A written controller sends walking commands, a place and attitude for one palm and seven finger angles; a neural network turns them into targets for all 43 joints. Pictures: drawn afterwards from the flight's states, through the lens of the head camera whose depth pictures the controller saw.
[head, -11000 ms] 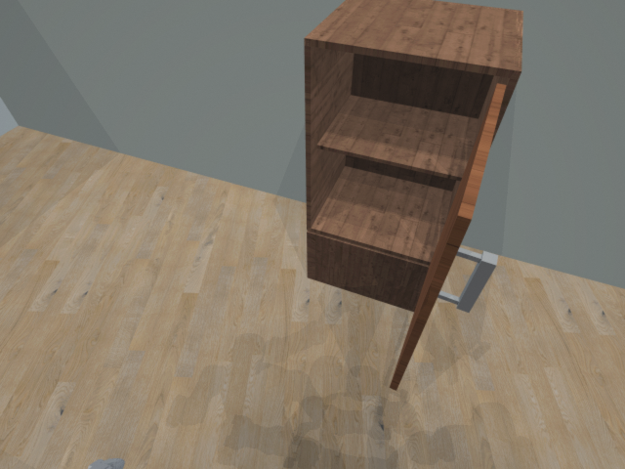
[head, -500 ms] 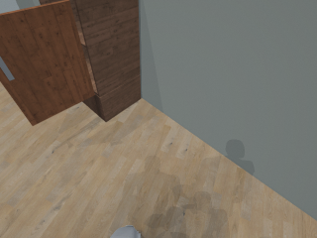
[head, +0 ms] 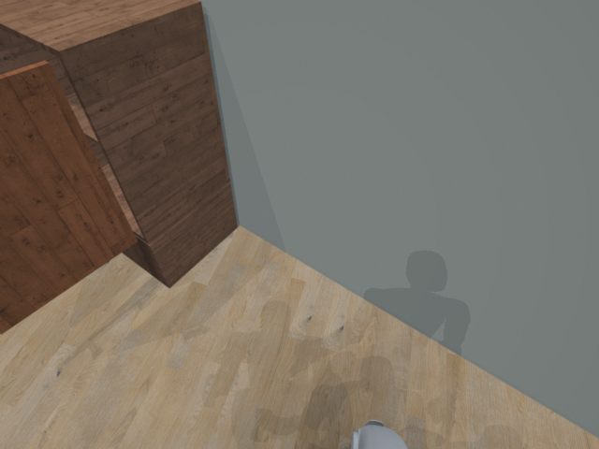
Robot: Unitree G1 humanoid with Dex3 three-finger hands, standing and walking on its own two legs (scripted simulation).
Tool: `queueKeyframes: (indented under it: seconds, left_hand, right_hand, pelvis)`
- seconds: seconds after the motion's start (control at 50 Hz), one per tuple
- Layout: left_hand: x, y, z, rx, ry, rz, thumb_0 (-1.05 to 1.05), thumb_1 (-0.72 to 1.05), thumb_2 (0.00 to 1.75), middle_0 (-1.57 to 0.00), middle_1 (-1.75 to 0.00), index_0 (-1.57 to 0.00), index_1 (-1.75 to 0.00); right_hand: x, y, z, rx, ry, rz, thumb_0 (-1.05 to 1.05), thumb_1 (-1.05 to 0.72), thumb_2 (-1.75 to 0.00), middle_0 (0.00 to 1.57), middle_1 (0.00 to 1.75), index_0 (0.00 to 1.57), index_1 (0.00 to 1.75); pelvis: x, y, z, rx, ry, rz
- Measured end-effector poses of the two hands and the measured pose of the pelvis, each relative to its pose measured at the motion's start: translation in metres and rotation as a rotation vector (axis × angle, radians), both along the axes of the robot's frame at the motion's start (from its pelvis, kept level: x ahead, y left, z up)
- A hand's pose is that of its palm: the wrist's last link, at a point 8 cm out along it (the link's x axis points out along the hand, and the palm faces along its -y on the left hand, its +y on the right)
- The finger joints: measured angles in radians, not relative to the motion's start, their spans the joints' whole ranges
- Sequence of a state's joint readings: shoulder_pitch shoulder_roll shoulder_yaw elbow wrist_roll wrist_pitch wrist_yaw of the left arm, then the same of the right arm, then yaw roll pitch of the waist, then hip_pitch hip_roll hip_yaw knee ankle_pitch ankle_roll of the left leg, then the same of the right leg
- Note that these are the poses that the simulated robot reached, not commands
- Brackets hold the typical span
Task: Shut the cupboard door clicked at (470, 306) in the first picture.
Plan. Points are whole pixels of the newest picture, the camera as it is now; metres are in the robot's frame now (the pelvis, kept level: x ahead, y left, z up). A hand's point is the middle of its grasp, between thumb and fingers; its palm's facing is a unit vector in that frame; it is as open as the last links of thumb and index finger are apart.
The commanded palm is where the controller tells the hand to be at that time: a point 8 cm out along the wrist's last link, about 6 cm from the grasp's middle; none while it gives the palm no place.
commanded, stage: walk to a spot facing it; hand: left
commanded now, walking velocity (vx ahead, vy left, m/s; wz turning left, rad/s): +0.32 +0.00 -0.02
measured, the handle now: out of the picture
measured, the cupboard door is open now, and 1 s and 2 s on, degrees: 86 86 86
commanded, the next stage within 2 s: turn to face it in 0.12 s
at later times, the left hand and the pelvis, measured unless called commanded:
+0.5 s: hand (197, 427) +0.19 +0.17 -0.19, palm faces +0.21 -0.96 -0.21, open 7.2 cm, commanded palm none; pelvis +0.18 -0.03 -0.01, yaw +10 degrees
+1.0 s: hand (173, 398) +0.23 +0.21 -0.16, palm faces +0.44 -0.85 -0.29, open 7.4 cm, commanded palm none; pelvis +0.23 -0.02 -0.01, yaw +26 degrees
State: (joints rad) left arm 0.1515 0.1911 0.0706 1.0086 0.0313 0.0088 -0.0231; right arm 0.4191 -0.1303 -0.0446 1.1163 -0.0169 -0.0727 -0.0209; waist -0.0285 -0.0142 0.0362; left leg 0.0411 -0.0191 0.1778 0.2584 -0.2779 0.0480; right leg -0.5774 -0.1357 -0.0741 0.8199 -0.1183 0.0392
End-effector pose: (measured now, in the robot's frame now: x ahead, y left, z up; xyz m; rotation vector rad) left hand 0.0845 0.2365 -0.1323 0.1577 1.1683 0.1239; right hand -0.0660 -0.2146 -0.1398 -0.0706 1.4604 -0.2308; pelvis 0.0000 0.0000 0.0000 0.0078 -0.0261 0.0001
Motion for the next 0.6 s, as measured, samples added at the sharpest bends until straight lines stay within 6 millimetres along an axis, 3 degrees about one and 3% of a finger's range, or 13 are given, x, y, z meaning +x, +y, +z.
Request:
queueKeyframes:
  seconds: [0.1, 0.14, 0.18, 0.22, 0.28, 0.38, 0.52, 0.6]
  left_hand:
    - [0.088, -0.031, -0.002, 0.013, -0.044, -0.088, 0.0, 0.91, 0.9, -0.19, -0.3, -0.19, -0.3]
    - [0.119, -0.044, -0.009, 0.017, -0.091, -0.102, 0.0, 0.91, 0.9, -0.19, -0.3, -0.19, -0.3]
    - [0.135, -0.055, -0.011, 0.012, -0.121, -0.087, 0.0, 0.91, 0.9, -0.19, -0.3, -0.19, -0.3]
    - [0.137, -0.063, -0.01, -0.001, -0.114, -0.057, 0.0, 0.91, 0.9, -0.19, -0.3, -0.2, -0.3]
    - [0.127, -0.068, -0.008, -0.009, -0.07, 0.016, -0.01, 0.91, 0.9, -0.2, -0.3, -0.2, -0.3]
    - [0.116, -0.044, -0.004, 0.037, -0.021, 0.114, -0.04, 0.96, 0.9, -0.2, -0.3, -0.2, -0.3]
    - [0.089, -0.013, -0.028, 0.004, 0.086, 0.233, -0.01, 0.93, 0.9, -0.2, -0.3, -0.2, -0.3]
    - [0.077, 0.009, -0.046, -0.007, 0.142, 0.297, -0.01, 0.91, 0.9, -0.2, -0.3, -0.2, -0.3]
  right_hand:
    - [-0.003, -0.001, -0.009, 0.054, 0.139, -0.072, 0.0, -0.91, -0.9, 0.2, 0.3, 0.2, 0.3]
    - [0.003, -0.006, -0.016, 0.077, 0.194, -0.084, 0.0, -0.91, -0.9, 0.2, 0.3, 0.2, 0.3]
    - [0.02, -0.015, -0.02, 0.086, 0.221, -0.076, 0.0, -0.91, -0.9, 0.2, 0.3, 0.2, 0.3]
    - [0.051, -0.027, -0.021, 0.074, 0.2, -0.052, 0.0, -0.91, -0.9, 0.2, 0.3, 0.2, 0.3]
    - [0.114, -0.045, -0.02, 0.045, 0.11, 0.009, 0.01, -0.91, -0.9, 0.2, 0.3, 0.2, 0.3]
    - [0.231, -0.06, -0.012, 0.002, -0.081, 0.126, 0.0, -0.91, -0.9, 0.2, 0.3, 0.2, 0.3]
    - [0.373, -0.039, 0.006, -0.057, -0.292, 0.316, 0.0, -0.91, -0.9, 0.19, 0.3, 0.2, 0.3]
    - [0.427, -0.017, 0.01, -0.094, -0.386, 0.405, 0.0, -0.91, -0.9, 0.19, 0.3, 0.2, 0.3]
  pelvis:
    - [0.051, -0.022, -0.011, -0.001, 0.007, -0.017]
    - [0.075, -0.035, -0.021, 0.009, 0.006, -0.005]
    - [0.09, -0.043, -0.025, -0.001, 0.001, 0.004]
    - [0.104, -0.047, -0.022, -0.009, -0.006, 0.025]
    - [0.123, -0.049, -0.014, -0.015, -0.005, 0.053]
    - [0.148, -0.046, -0.007, -0.022, 0.004, 0.109]
    - [0.18, -0.021, -0.016, -0.037, -0.009, 0.181]
    - [0.192, -0.003, -0.029, -0.037, -0.011, 0.216]
